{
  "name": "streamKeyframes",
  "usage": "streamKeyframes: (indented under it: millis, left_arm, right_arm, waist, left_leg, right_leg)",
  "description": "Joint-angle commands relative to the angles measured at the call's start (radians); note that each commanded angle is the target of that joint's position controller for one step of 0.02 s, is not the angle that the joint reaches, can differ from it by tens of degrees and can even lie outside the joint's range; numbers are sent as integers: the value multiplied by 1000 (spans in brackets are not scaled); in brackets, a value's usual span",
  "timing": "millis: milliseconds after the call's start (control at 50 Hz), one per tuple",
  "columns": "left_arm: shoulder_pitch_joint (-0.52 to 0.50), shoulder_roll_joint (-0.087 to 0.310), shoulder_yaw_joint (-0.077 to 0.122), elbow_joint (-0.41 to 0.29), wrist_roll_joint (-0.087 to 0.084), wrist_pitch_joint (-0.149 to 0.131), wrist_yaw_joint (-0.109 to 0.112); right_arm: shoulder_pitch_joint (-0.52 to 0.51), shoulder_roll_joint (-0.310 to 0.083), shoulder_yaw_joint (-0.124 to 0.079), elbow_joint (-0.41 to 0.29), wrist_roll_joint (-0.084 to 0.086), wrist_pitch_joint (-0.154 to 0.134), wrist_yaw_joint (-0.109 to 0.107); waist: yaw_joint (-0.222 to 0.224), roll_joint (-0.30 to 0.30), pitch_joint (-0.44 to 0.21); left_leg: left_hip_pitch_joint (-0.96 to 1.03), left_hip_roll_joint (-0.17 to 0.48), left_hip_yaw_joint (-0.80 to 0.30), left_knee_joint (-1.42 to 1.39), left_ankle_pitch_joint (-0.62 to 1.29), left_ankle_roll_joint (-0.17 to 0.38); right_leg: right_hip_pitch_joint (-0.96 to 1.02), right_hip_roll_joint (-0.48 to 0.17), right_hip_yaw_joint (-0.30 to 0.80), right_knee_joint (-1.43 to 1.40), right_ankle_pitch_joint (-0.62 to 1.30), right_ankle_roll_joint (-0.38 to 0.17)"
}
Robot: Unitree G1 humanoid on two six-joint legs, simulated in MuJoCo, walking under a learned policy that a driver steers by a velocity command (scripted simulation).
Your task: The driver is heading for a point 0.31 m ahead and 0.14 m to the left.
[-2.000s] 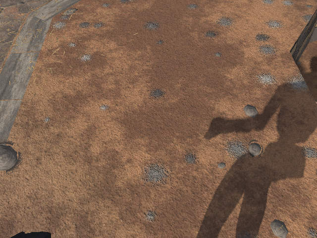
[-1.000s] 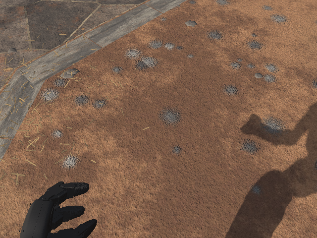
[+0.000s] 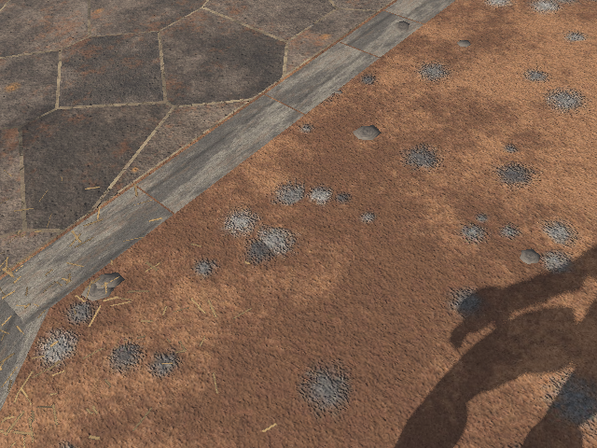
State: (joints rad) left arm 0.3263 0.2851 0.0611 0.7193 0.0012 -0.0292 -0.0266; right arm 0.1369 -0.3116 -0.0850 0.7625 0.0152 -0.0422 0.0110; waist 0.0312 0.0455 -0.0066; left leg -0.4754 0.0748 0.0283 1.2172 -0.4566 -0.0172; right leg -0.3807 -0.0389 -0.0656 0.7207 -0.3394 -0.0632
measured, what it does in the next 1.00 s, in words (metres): walks ahead, turning left: left foot, then right foot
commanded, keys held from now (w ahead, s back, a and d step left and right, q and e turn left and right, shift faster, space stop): q+shift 0.26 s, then w+q+shift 0.08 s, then shift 0.66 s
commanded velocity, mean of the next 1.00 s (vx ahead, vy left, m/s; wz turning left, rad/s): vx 0.15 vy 0.00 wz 0.29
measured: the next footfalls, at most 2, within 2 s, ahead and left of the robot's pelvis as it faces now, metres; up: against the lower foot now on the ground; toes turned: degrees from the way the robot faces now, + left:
left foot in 0.38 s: +0.23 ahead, +0.08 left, +0.00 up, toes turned +17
right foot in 0.78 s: +0.41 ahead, -0.12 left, +0.00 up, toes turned +20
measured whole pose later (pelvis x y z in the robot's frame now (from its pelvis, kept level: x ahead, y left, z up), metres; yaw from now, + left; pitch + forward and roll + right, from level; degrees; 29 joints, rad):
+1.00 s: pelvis +0.30 -0.04 +0.01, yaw +21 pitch +1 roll +0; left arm 0.12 0.20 0.03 0.79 0.01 -0.04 -0.01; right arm 0.19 -0.23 -0.03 0.81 -0.01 0.03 -0.03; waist -0.01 0.02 0.01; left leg -0.17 0.01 -0.07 0.54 -0.39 -0.03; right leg -0.34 0.00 -0.02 0.57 -0.25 -0.02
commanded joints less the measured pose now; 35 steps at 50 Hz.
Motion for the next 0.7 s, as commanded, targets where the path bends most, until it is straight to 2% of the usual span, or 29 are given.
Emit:
streamKeyframes:
  millis: [20,40,60,80,100,120,140,160,200,260,320,340,360,380,400,420,440,460,480,500,520,540,560,600,640,700]
  left_arm:
    - [6,151,24,-55,5,-31,23]
    - [1,139,20,-51,16,-35,36]
    - [-1,135,21,-48,32,-38,49]
    - [-10,103,15,-43,36,-39,61]
    - [-26,124,20,-47,33,-40,76]
    - [-71,125,23,-58,19,-35,90]
    - [-96,122,22,-62,17,-26,101]
    - [-96,129,26,-60,21,-14,111]
    - [-80,138,32,-48,7,4,124]
    - [-113,144,39,-53,2,32,125]
    - [-154,168,53,-60,-17,34,99]
    - [-171,169,55,-60,-19,28,89]
    - [-182,165,56,-59,-20,28,83]
    - [-214,166,53,-59,-24,29,79]
    - [-241,94,30,-81,1,16,70]
    - [-187,40,10,-147,8,-9,55]
    - [-234,119,22,-121,-21,-43,28]
    - [-263,147,30,-129,-37,-52,15]
    - [-260,135,30,-110,-14,-50,18]
    - [-259,137,36,-100,9,-40,25]
    - [-246,118,33,-91,7,-27,26]
    - [-232,88,23,-84,5,-18,29]
    - [-221,56,12,-78,4,-13,33]
    - [-223,23,-4,-65,5,-5,39]
    - [-236,42,-3,-60,-2,4,39]
    - [-264,62,5,-59,-5,10,36]
  right_arm:
    - [-15,-74,-10,-38,-3,-2,-4]
    - [1,-66,-12,-18,2,6,1]
    - [0,-49,-10,-5,12,12,0]
    - [-24,-42,-12,5,20,27,-8]
    - [-12,-15,-5,-2,16,27,-5]
    - [-22,-15,-2,-15,4,24,1]
    - [-40,-18,-5,-22,-2,19,10]
    - [-75,-11,-4,-34,-1,19,16]
    - [-102,8,4,-60,1,22,41]
    - [-51,-16,-5,-78,6,33,66]
    - [-24,-50,-22,-107,29,63,65]
    - [17,-64,-30,-106,37,70,61]
    - [77,-78,-41,-96,32,70,52]
    - [224,-107,-61,-69,22,59,35]
    - [275,-195,-80,-66,3,46,9]
    - [240,-244,-78,-95,-24,23,8]
    - [194,-156,-51,-111,-5,3,8]
    - [148,-102,-33,-119,4,-7,4]
    - [97,-78,-23,-122,17,-6,5]
    - [53,-61,-16,-128,21,-4,-2]
    - [36,-65,-10,-135,3,-1,-11]
    - [28,-78,-13,-133,-13,0,-17]
    - [32,-92,-17,-127,-23,2,-23]
    - [52,-112,-24,-112,-19,11,-29]
    - [75,-112,-22,-97,-15,26,-31]
    - [67,-83,-7,-87,-18,44,-25]
  waist:
    - [-17,-193,-40]
    - [-21,-173,-52]
    - [-19,-127,-62]
    - [-6,-74,-53]
    - [-29,-121,-42]
    - [-35,-130,-19]
    - [-33,-138,-8]
    - [-20,-122,-19]
    - [6,-131,-21]
    - [-11,-134,-33]
    - [-39,-131,-53]
    - [-63,-134,-55]
    - [-94,-116,-48]
    - [-182,-66,-93]
    - [-183,110,-105]
    - [-84,293,-210]
    - [-124,99,-196]
    - [-98,15,-115]
    - [-55,-111,-63]
    - [-36,-116,-32]
    - [-19,-77,-26]
    - [-12,-51,-27]
    - [-10,-30,-40]
    - [-27,12,-85]
    - [-52,45,-121]
    - [-69,69,-106]
  left_leg:
    - [-228,51,-73,31,121,22]
    - [-199,29,-78,3,175,19]
    - [-189,2,-97,-30,218,18]
    - [-209,-27,-107,-71,282,25]
    - [-186,-35,-128,-147,323,16]
    - [-174,-40,-89,-251,373,3]
    - [-149,-46,-44,-340,424,-5]
    - [-129,-51,-7,-402,452,-9]
    - [-125,-41,29,-489,466,-12]
    - [-81,-58,71,-524,395,14]
    - [-24,-57,91,-499,213,95]
    - [20,-70,105,-500,148,127]
    - [88,-104,107,-556,104,161]
    - [278,-139,72,-705,189,214]
    - [451,32,-228,-758,489,297]
    - [704,274,-835,-907,434,558]
    - [669,290,-747,-938,432,502]
    - [570,260,-584,-917,483,431]
    - [455,209,-458,-915,523,358]
    - [371,173,-374,-919,576,316]
    - [290,138,-307,-926,670,299]
    - [248,107,-250,-920,790,292]
    - [232,84,-197,-908,884,285]
    - [248,57,-133,-882,929,264]
    - [281,65,-128,-867,868,255]
    - [278,82,-162,-838,674,234]
  right_leg:
    - [244,-280,320,-388,645,-134]
    - [256,-253,234,-395,710,-112]
    - [272,-239,170,-405,738,-91]
    - [315,-204,107,-434,763,-43]
    - [299,-230,55,-431,851,-37]
    - [299,-207,-6,-439,866,-14]
    - [302,-173,-63,-444,822,2]
    - [319,-161,-83,-448,790,11]
    - [373,-186,-106,-426,860,5]
    - [412,-207,-133,-342,971,-11]
    - [443,-263,-134,-291,984,-41]
    - [439,-266,-139,-241,1000,-46]
    - [412,-245,-148,-117,1085,-41]
    - [326,-182,-169,126,1052,-10]
    - [71,-55,-140,445,449,39]
    - [-357,199,39,770,-339,107]
    - [-409,92,207,772,-289,80]
    - [-399,45,194,693,-199,69]
    - [-348,-5,163,584,-137,67]
    - [-290,-34,148,479,-92,77]
    - [-204,-39,128,435,-70,89]
    - [-154,-28,103,363,-45,104]
    - [-119,-21,87,279,-20,116]
    - [-60,-9,72,138,61,133]
    - [-30,-5,71,58,143,144]
    - [4,0,75,-36,164,138]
